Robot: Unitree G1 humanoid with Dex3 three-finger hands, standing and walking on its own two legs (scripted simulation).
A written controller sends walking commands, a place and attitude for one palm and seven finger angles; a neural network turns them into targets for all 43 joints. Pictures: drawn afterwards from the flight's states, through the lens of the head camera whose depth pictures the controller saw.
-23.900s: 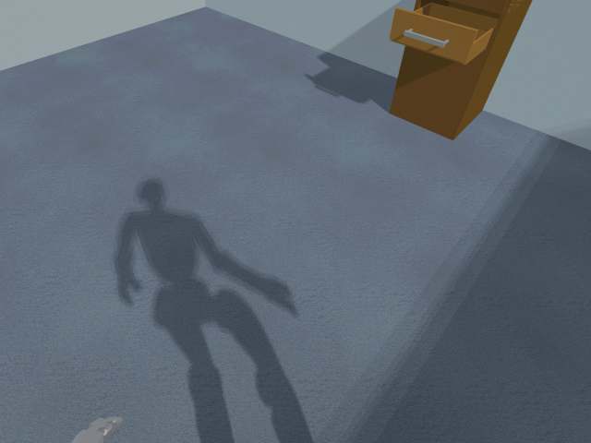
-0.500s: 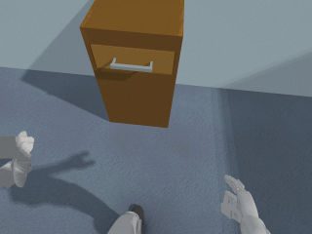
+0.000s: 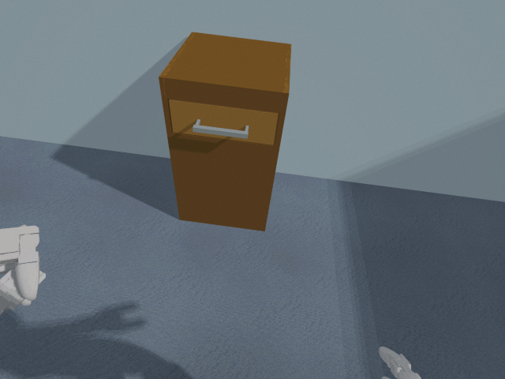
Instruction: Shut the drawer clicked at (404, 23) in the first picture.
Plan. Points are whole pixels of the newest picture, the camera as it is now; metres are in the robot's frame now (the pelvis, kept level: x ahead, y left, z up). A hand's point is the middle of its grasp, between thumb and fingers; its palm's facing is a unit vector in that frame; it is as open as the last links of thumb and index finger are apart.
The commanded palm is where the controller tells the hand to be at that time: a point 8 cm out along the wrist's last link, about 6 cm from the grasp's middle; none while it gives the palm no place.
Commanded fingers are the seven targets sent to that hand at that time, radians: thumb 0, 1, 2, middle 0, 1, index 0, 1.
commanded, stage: stop stepping back and stand still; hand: left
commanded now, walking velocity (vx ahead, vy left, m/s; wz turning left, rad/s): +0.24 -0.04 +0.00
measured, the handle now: (221, 128) +0.95 +0.17 -0.16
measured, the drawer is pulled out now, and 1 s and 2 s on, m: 0.00 0.00 0.00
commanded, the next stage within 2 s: let the arm hang, fingers relaxed in 0.42 s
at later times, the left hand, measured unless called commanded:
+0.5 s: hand (17, 318) +0.13 +0.25 +0.17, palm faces +0.45 -0.77 -0.45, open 3.2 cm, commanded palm none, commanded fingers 0.00 0.90 0.90 -1.40 -1.60 -1.40 -1.60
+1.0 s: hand out of the picture -0.03 +0.20 -0.16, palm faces +0.14 -0.95 -0.28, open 4.3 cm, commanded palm none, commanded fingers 0.00 0.90 0.90 -0.40 -0.52 -0.40 -0.52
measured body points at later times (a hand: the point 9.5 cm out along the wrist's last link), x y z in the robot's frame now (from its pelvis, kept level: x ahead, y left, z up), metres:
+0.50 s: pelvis -0.04 +0.00 -0.01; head -0.05 +0.01 +0.44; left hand +0.10 +0.29 +0.19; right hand +0.12 -0.26 -0.09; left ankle -0.01 +0.12 -0.73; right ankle -0.01 -0.11 -0.73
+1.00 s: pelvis -0.03 -0.01 +0.00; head +0.00 -0.01 +0.45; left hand -0.03 +0.25 -0.14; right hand +0.02 -0.25 -0.15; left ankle -0.01 +0.12 -0.73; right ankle +0.00 -0.13 -0.73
